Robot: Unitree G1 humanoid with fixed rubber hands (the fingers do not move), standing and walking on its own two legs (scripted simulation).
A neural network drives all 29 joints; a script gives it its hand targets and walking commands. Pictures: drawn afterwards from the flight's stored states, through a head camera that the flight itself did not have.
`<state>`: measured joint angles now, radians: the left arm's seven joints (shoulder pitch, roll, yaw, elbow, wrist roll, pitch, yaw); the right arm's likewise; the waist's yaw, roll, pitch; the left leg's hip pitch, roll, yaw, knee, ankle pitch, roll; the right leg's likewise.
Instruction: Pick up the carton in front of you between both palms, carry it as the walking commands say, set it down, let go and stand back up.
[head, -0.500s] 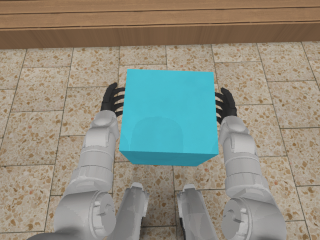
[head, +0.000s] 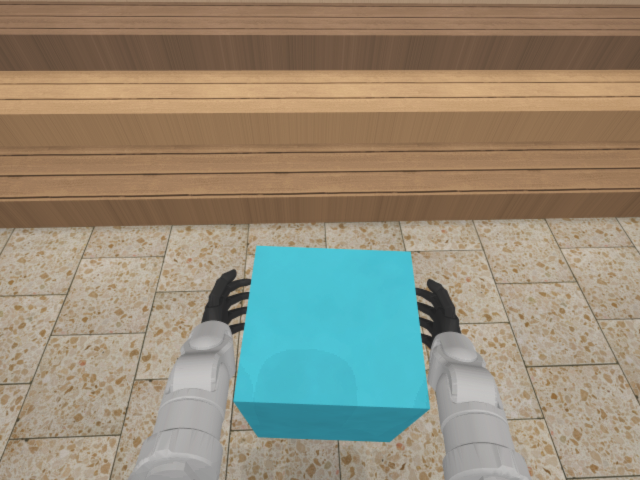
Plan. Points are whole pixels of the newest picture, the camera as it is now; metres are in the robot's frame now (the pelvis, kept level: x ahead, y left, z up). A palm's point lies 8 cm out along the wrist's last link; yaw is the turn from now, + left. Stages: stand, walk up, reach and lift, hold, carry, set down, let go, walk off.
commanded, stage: reach and lift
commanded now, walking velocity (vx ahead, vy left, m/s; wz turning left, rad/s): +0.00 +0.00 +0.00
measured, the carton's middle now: (328, 351) +0.33 +0.00 -0.09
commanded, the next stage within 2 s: hold in 1.30 s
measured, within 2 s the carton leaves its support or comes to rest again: neither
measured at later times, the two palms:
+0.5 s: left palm (195, 321) +0.29 +0.15 +0.07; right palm (469, 334) +0.29 -0.15 +0.06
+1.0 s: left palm (194, 308) +0.30 +0.15 +0.08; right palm (470, 321) +0.30 -0.15 +0.08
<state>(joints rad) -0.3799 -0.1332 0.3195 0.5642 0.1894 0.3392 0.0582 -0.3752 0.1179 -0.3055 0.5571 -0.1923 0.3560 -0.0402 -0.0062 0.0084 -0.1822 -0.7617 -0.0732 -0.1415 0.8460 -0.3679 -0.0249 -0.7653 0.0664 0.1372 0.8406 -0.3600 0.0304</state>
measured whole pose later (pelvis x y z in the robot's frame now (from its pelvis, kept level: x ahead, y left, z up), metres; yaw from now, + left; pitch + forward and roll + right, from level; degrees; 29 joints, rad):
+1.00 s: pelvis +0.01 +0.00 +0.05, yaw +0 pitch -3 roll +0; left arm -0.27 -0.15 0.25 0.32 0.28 0.65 0.00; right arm -0.26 0.15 -0.24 0.31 -0.27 0.66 0.00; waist 0.00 0.00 -0.01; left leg -0.13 -0.04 -0.14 0.41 -0.22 -0.01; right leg -0.13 0.04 0.14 0.40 -0.21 0.02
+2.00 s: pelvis +0.04 +0.00 +0.03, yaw +0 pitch +2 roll +0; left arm -0.21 -0.14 0.17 -0.02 0.18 0.87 0.04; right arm -0.22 0.14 -0.15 -0.01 -0.18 0.88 -0.03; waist 0.00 0.00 -0.17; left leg -0.28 0.02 -0.02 0.59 -0.34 -0.02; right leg -0.29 -0.03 0.02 0.60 -0.38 0.02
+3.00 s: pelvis +0.58 -0.02 +0.03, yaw +1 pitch +3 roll +0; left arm -0.18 -0.13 0.11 -0.50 -0.05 1.19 0.21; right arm -0.15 0.12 -0.13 -0.53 0.03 1.19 -0.22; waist 0.05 0.00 -0.13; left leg -0.58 0.06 0.17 0.56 -0.07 0.04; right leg 0.07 -0.02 -0.18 0.31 -0.44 0.00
